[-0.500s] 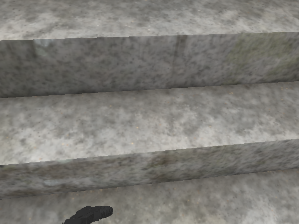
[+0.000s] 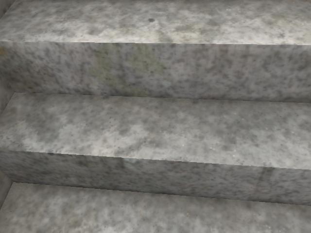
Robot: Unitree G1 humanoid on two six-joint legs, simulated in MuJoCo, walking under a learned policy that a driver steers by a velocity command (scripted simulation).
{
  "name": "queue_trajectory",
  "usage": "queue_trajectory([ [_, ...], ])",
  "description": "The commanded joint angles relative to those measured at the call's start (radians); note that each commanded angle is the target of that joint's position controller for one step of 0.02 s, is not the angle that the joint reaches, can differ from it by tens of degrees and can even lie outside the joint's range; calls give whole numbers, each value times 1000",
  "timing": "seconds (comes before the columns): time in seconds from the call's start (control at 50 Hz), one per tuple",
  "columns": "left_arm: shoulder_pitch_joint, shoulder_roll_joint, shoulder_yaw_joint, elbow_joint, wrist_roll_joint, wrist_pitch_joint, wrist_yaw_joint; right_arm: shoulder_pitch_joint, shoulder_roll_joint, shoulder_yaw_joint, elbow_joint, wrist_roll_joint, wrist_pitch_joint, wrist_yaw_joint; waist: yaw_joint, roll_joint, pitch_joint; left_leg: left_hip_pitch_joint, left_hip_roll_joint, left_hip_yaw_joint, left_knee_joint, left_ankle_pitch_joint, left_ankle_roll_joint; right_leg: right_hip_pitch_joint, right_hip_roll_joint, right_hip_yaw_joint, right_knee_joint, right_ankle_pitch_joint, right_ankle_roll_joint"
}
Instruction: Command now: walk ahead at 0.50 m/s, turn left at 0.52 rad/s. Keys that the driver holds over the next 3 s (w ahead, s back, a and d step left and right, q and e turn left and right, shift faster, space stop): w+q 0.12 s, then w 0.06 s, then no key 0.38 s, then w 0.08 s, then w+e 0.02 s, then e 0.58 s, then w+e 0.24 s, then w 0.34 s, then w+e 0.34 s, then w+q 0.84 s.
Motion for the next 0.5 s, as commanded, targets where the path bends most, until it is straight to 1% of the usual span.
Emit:
queue_trajectory([
  [0.02, -307, 30, 20, -332, 110, -20, -50, 51, -247, -122, -9, -34, 8, -14, -74, 30, -318, 546, 244, -1228, -1022, -563, 74, -611, 209, 333, 1389, -47, 12],
  [0.04, -362, -47, -4, -402, 121, 0, -29, 30, -198, -108, 40, -25, -15, -9, -17, -19, -188, 441, 249, -1111, -972, -432, 12, -733, 209, 313, 1548, -6, 21],
  [0.06, -322, -100, -31, -418, 124, 14, -4, 54, -137, -91, 117, -19, -48, -3, 40, -91, -41, 353, 214, -918, -895, -295, -52, -822, 190, 292, 1564, 38, 4],
  [0.08, -253, -127, -56, -418, 130, 16, 11, 73, -67, -70, 181, -11, -76, 8, 93, -123, 56, 257, 155, -759, -863, -140, -49, -846, 176, 261, 1544, 27, -6],
  [0.1, -193, -128, -66, -396, 124, 26, 28, 80, -58, -62, 204, -10, -92, 24, 117, -111, 94, 265, 126, -605, -833, -16, -79, -886, 156, 245, 1497, 1, 2],
  [0.12, -198, -114, -71, -394, 113, 29, 36, 117, -68, -61, 219, -9, -96, 33, 98, -86, 104, 298, 119, -555, -849, 96, -88, -938, 148, 234, 1514, -47, 9],
  [0.14, -205, -105, -76, -395, 107, 41, 38, 129, -68, -58, 226, -2, -107, 38, 103, -78, 117, 281, 112, -506, -845, 145, -89, -951, 134, 225, 1459, -47, 19],
  [0.16, -257, -110, -83, -397, 98, 54, 47, 179, -68, -53, 250, 4, -120, 45, 82, -44, 117, 307, 125, -505, -863, 158, -74, -1000, 127, 189, 1471, -73, 22],
  [0.18, -300, -117, -86, -395, 82, 58, 57, 248, -67, -53, 265, 6, -132, 46, 41, -31, 97, 362, 148, -503, -884, 204, -57, -1069, 135, 155, 1574, -84, 16],
  [0.2, -331, -117, -89, -400, 83, 62, 64, 282, -72, -52, 274, 12, -144, 44, 24, -23, 91, 404, 158, -509, -904, 227, -72, -1117, 124, 141, 1558, -89, 19],
  [0.22, -382, -130, -93, -420, 75, 65, 71, 313, -75, -53, 284, 6, -152, 47, -12, 52, 60, 520, 185, -558, -943, 299, -82, -1228, 128, 130, 1693, -201, 14],
  [0.24, -426, -133, -96, -438, 68, 62, 68, 333, -81, -56, 287, 5, -156, 43, -26, 50, 64, 574, 202, -554, -969, 315, -90, -1279, 117, 126, 1696, -240, 8],
  [0.26, -491, -140, -105, -463, 79, 67, 66, 365, -81, -58, 298, 11, -154, 39, -38, 31, 73, 585, 185, -531, -979, 362, -123, -1284, 109, 114, 1625, -264, 6],
  [0.28, -572, -134, -111, -490, 83, 73, 61, 399, -67, -56, 303, 16, -151, 34, -67, 21, 96, 573, 163, -504, -1014, 423, -129, -1247, 111, 59, 1482, -268, 19],
  [0.3, -615, -143, -114, -509, 86, 81, 59, 434, -63, -59, 308, 13, -143, 15, -89, 55, 66, 616, 159, -496, -1028, 580, -114, -1216, 121, 26, 1437, -252, 22],
  [0.32, -675, -165, -123, -541, 84, 89, 57, 473, -87, -69, 308, 22, -136, -17, -112, 99, 27, 693, 200, -524, -1092, 772, -89, -1188, 124, 37, 1394, -312, 8],
  [0.34, -670, -162, -131, -537, 69, 93, 52, 480, -105, -75, 289, 29, -121, -43, -117, 94, -33, 745, 224, -484, -1188, 962, -59, -1068, 141, -22, 1260, -330, 1],
  [0.36, -637, -178, -131, -501, 65, 102, 52, 486, -80, -71, 306, 30, -106, -56, -105, 95, -72, 812, 210, -429, -1161, 1103, -61, -989, 146, -11, 1214, -335, -16],
  [0.38, -565, -161, -128, -490, 65, 97, 49, 439, -126, -85, 270, 35, -102, -70, -57, 120, -126, 863, 214, -315, -1118, 1470, -90, -817, 143, 39, 986, -448, -48],
  [0.4, -488, -93, -112, -442, 30, 91, 48, 346, -132, -85, 223, 54, -104, -70, 1, 105, -214, 759, 188, -238, -1076, 1936, -98, -493, 222, -64, 743, -540, -42],
  [0.42, -397, -60, -91, -424, 23, 103, 58, 336, -176, -97, 202, 55, -125, -74, 38, 165, -306, 789, 245, -321, -1006, 2184, -75, -324, 243, -2, 649, -540, -27],
  [0.44, -233, 3, -66, -361, 5, 117, 59, 349, -219, -104, 212, 58, -154, -52, 96, 172, -389, 887, 305, -341, -891, 2248, -53, -212, 270, 31, 519, -579, -21],
  [0.46, -122, 51, -42, -308, 16, 122, 62, 302, -250, -114, 206, 76, -184, -20, 158, 127, -427, 859, 290, -326, -699, 2209, -66, -42, 277, 92, 328, -550, -29],
  [0.48, -42, 113, -6, -247, 26, 110, 65, 400, -173, -106, 195, 102, -188, 16, 116, -78, -549, 596, 142, -364, -364, 1739, -213, 262, 79, 457, 203, -416, -251],
  [0.5, -113, 61, -11, -254, 60, 154, 97, 301, -196, -118, 205, 62, -177, 50, 164, -305, -541, 470, -16, -345, 186, 492, -223, 81, -90, 878, -195, -219, -343],
])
